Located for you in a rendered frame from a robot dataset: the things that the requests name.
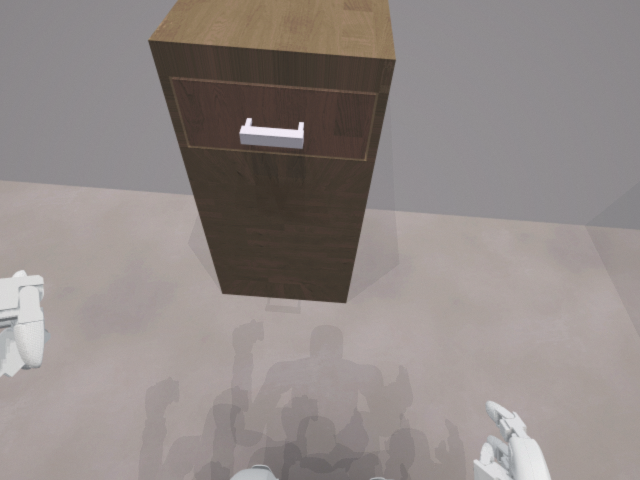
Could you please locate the robot left shin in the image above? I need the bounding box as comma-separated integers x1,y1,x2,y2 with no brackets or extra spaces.
251,465,273,474

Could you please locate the cabinet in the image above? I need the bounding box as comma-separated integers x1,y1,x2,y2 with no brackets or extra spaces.
148,0,396,303

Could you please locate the drawer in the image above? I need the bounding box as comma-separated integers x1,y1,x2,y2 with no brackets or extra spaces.
172,77,376,159

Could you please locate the robot right hand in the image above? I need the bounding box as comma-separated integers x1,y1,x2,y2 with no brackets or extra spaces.
474,401,551,480

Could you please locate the handle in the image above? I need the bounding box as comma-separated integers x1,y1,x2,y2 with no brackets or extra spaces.
239,118,304,149

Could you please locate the robot left hand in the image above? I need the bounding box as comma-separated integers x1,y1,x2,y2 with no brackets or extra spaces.
0,270,51,377

